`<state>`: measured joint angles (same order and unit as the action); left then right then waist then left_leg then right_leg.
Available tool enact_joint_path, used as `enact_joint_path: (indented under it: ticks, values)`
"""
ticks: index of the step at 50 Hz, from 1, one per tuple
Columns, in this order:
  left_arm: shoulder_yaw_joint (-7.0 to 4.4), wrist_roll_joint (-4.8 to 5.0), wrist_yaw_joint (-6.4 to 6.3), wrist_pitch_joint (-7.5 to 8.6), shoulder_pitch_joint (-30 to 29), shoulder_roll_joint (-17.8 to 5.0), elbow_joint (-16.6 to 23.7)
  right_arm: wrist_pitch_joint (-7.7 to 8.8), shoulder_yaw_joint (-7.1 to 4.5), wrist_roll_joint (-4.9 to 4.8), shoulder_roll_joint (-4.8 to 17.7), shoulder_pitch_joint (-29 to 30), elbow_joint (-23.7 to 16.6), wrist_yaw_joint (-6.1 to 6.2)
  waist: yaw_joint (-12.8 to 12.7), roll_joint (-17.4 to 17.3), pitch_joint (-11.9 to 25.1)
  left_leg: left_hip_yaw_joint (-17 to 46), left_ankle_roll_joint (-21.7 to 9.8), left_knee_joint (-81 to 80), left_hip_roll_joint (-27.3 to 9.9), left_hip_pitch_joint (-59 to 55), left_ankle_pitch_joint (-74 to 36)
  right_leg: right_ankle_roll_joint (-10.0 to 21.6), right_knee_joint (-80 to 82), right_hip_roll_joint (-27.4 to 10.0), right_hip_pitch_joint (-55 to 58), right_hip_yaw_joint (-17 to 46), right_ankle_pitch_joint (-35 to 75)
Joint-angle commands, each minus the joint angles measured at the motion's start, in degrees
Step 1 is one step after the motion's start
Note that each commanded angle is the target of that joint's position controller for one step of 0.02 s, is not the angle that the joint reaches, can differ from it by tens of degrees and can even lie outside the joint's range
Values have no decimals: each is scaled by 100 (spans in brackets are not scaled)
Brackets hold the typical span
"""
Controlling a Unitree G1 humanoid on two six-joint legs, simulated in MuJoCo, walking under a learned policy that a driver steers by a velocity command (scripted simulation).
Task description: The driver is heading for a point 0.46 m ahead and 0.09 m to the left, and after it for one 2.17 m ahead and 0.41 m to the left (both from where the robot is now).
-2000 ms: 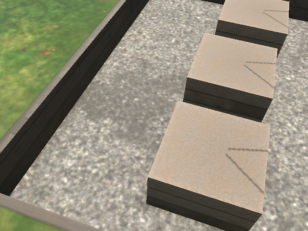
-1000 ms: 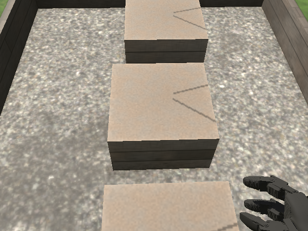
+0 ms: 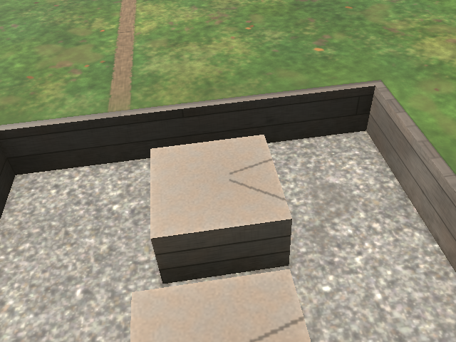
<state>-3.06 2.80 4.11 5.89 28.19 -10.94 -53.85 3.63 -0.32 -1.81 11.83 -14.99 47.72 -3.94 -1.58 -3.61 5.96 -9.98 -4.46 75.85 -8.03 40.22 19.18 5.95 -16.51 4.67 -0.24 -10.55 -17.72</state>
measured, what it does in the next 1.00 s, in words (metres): walks ahead: left foot, then right foot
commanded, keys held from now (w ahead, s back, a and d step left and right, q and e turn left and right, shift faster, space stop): w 0.32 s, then no key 0.68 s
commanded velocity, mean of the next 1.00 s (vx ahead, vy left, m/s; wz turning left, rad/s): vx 0.27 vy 0.00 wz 0.00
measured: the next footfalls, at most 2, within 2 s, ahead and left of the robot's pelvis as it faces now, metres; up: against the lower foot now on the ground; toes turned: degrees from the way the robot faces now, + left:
left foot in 0.32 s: +0.49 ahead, +0.15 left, +0.00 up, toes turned +10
right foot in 0.78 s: +0.54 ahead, +0.03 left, +0.00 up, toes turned -14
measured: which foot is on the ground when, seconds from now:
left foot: up 0.00-0.30, down 0.32-1.00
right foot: down 0.00-0.34, up 0.36-0.76, down 0.78-1.00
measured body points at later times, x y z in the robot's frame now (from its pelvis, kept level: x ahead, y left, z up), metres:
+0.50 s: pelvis +0.33 +0.10 -0.02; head +0.39 +0.10 +0.43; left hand +0.40 +0.35 -0.16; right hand +0.41 -0.14 -0.15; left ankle +0.45 +0.14 -0.74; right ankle +0.24 +0.00 -0.64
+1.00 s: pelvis +0.47 +0.10 +0.00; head +0.47 +0.09 +0.45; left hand +0.55 +0.30 -0.14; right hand +0.49 -0.12 -0.16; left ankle +0.45 +0.14 -0.74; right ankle +0.50 +0.04 -0.74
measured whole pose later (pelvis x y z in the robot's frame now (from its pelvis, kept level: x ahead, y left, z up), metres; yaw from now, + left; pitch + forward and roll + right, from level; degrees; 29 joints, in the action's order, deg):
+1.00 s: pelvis +0.47 +0.10 +0.00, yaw +0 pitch +0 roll +0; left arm 1.1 2.3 0.8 5.7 11.9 -6.1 -55.7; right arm 5.5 -0.7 -1.3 9.0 -18.4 57.6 0.6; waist 0.1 -1.7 -0.2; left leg -11.4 -5.8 26.4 1.9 10.6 16.6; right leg 5.4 -25.9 -0.3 -14.5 -15.2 -12.0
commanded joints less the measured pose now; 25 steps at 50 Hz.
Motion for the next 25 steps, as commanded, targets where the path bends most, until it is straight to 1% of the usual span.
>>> enact_joint_path:
  ticks: [1,2,3,4,5,6,7,8,9,10,11,12,13,14,15,16,17,18,19,20,21,22,23,24,25]
  values:
    - [-69,52,39,132,1066,-392,-419,142,-14,-394,339,1544,-872,-165,-367,510,-1674,320,-59,-312,-280,3694,75,537,1175,-1926,2148,1780,1161]
    - [-47,67,56,268,1290,-278,-681,184,32,-490,153,1859,-933,-216,-367,682,-1739,253,0,-206,-320,4486,445,565,1369,-2119,2878,2128,551]
    - [-43,135,34,357,1120,-273,-776,247,42,-543,208,1943,-952,-258,-279,507,-1775,425,3,-383,-312,4781,469,531,1436,-2186,3044,2055,664]
    - [-67,155,21,426,1119,-309,-938,289,70,-527,187,2147,-1059,-263,-156,379,-1959,273,70,-341,-257,5025,612,529,1669,-2234,2806,1985,497]
    - [-46,168,19,450,841,-303,-911,317,89,-515,156,2203,-1115,-306,-28,374,-1907,239,129,-468,-278,4828,313,511,1740,-2104,2502,1697,522]
    - [-15,51,64,383,486,-324,-831,332,18,-501,302,2260,-1161,-395,109,78,-2132,244,114,-1022,-199,4054,-212,325,1920,-1839,1413,1094,634]
    - [89,-101,80,245,-179,-290,-406,311,-15,-378,391,2069,-1151,-587,274,29,-2165,251,-52,-2289,-178,1763,-1873,73,2008,-1377,-545,97,1465]
    - [138,32,78,197,-138,-212,-319,277,-35,-488,317,1874,-937,-647,4,174,-1808,181,-119,-2491,46,-160,-3140,16,2307,-1380,-1594,-79,1185]
    - [184,192,89,189,-111,-176,-380,244,-25,-519,148,1515,-802,-631,74,342,-1592,296,-260,-2551,136,-1144,-3218,26,2364,-1521,-1736,54,1226]
    - [146,119,89,134,30,-378,-568,248,24,-366,137,1602,-942,-552,168,313,-1788,302,-327,-2611,315,-1180,-3195,-107,2217,-1501,-1579,-19,1777]
    - [92,-9,158,100,209,-588,-643,329,112,-101,-30,2147,-1196,-501,64,83,-1930,-13,-323,-2958,626,-916,-2748,-179,2043,-1445,-1140,-55,2313]
    - [54,-63,201,124,324,-807,-640,393,139,132,-49,2658,-1385,-477,-113,76,-2118,-216,-309,-3455,774,-671,-2399,-199,1541,-1482,-570,-178,3597]
    - [38,-96,220,167,277,-940,-606,365,129,312,85,2726,-1410,-448,-133,293,-2000,-334,-300,-3865,913,-676,-1816,-152,938,-1568,-81,-170,4753]
    - [3,-97,186,241,127,-1090,-587,277,46,470,272,2327,-1315,-445,52,827,-1661,-384,-407,-4034,988,-1035,-1272,-51,322,-1699,219,-107,6054]
    - [-13,-152,46,242,-136,-1160,-485,225,-98,493,603,1325,-958,-424,346,1357,-1156,-237,-565,-4303,957,-1828,-688,-15,-735,-1842,287,-171,7234]
    - [39,-361,-123,254,-268,-930,-359,205,-321,509,1018,-334,-339,-338,1031,1336,-366,10,-507,-4942,945,-3162,160,-170,-2332,-1570,103,-217,6147]
    - [179,-81,-233,168,316,-284,-176,340,-340,-21,1273,-464,-430,-273,581,705,880,1853,-197,-4719,-637,-6136,1505,-529,-4227,-951,-2115,-432,1580]
    - [100,256,-199,99,730,-613,-35,437,-290,-887,1277,-499,-490,-498,557,-159,1835,4820,-219,-5563,-1949,-7377,1721,-600,-5650,-110,-4119,106,-2260]
    - [-153,318,-399,-44,537,-1100,9,448,-282,-969,1177,-973,-337,-549,949,-359,2339,4643,-274,-5917,-1785,-7180,-588,-689,-5924,-413,-4025,659,-1849]
    - [-110,252,-516,-114,272,-769,42,513,-222,-689,1124,-1147,-171,-478,956,-16,2045,3890,-435,-5641,-1649,-6520,-2803,-878,-6327,-589,-3755,573,-1673]
    - [99,159,-629,-190,16,-373,185,599,-262,-307,1051,-1119,-43,-379,892,406,1856,3028,-785,-5683,-1522,-5626,-2693,-854,-6301,-857,-3240,528,-1385]
    - [291,34,-705,-189,15,100,138,617,-191,-159,729,-631,89,-174,483,667,1078,2589,-807,-5904,-1303,-3945,-1934,-833,-6038,-1045,-2737,477,-1172]
    - [327,56,-699,7,-615,67,419,805,-134,-226,507,-446,168,-24,471,941,379,2478,-566,-6178,-1303,-2614,-2149,-748,-6146,-1133,-2567,454,-1068]
    - [368,-115,-743,161,-1017,180,592,909,-102,-273,316,-430,338,71,334,924,-16,2382,-428,-6298,-1239,-2069,-2397,-705,-6290,-1103,-2761,358,-1181]
    - [391,-295,-741,281,-913,211,610,946,-39,-279,84,-266,412,56,31,674,108,2107,-456,-6228,-1080,-1995,-2545,-664,-6460,-1154,-2878,301,-1057]
Keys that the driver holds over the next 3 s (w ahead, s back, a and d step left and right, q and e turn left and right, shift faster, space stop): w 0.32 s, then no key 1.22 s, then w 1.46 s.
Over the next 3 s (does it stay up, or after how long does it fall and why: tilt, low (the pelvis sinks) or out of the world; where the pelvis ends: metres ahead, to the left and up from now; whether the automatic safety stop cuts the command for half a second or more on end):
stays up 1.17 0.14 -0.01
